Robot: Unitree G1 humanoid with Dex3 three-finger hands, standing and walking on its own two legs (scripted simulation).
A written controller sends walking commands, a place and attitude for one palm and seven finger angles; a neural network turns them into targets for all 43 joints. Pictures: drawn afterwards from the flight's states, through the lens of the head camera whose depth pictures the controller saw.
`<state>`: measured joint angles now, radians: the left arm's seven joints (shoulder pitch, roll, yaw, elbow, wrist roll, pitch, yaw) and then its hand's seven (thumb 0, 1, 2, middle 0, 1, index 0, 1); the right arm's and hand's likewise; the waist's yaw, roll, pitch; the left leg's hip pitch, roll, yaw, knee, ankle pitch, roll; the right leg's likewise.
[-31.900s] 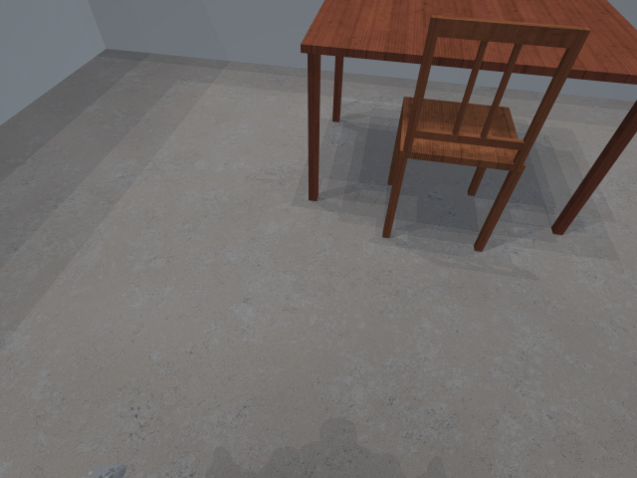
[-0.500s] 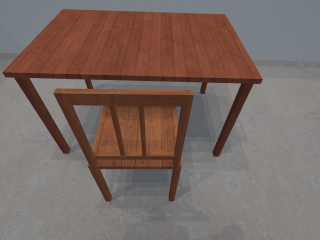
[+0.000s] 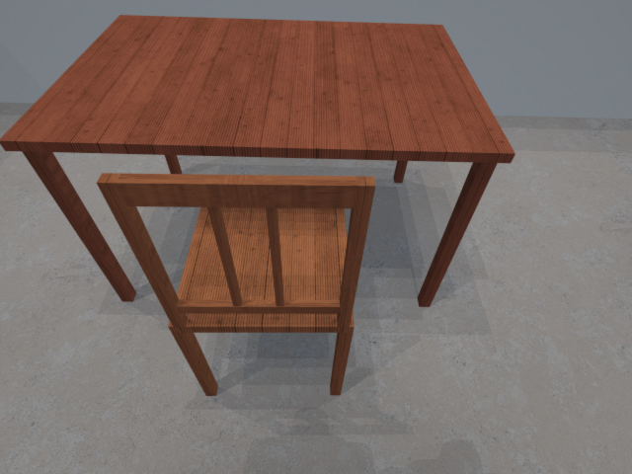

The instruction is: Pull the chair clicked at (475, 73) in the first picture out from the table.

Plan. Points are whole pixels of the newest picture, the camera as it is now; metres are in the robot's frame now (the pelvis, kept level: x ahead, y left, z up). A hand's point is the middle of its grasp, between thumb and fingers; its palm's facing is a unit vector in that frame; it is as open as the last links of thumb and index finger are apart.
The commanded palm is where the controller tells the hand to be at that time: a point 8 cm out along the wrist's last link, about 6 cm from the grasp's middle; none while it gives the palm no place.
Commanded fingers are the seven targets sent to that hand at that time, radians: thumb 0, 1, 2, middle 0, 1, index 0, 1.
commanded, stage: shuffle to correct the standing spot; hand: left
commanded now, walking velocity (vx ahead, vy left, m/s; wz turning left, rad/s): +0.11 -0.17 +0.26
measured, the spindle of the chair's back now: (227, 260) +0.48 +0.20 -0.09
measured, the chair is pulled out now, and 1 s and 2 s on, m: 0.16 0.16 0.16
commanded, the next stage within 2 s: come to a stop and stand still in 0.64 s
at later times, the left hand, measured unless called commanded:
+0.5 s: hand out of the picture -0.04 +0.10 -0.19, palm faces +0.09 -0.99 -0.13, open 7.4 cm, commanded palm none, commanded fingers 0.00 0.90 0.90 -0.20 -0.30 -0.20 -0.30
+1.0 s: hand out of the picture +0.13 +0.05 -0.18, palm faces +0.05 -0.97 -0.23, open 7.3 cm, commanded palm none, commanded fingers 0.00 0.90 0.90 -0.20 -0.30 -0.20 -0.30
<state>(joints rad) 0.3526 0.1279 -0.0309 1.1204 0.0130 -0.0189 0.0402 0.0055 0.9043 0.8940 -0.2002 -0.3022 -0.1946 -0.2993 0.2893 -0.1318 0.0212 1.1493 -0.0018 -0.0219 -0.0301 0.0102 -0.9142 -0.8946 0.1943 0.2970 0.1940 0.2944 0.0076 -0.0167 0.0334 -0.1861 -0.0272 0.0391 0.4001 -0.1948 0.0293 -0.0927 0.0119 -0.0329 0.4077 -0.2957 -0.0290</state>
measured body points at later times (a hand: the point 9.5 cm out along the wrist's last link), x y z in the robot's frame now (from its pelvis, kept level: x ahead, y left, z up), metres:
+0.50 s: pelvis +0.05 -0.04 -0.02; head +0.07 -0.02 +0.43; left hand -0.04 +0.16 -0.18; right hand +0.05 -0.26 -0.17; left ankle +0.04 +0.06 -0.74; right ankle -0.05 -0.10 -0.74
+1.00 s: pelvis +0.09 -0.13 -0.01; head +0.11 -0.14 +0.43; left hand +0.13 +0.10 -0.16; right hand +0.12 -0.37 -0.17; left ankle +0.07 +0.00 -0.74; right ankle +0.12 -0.26 -0.74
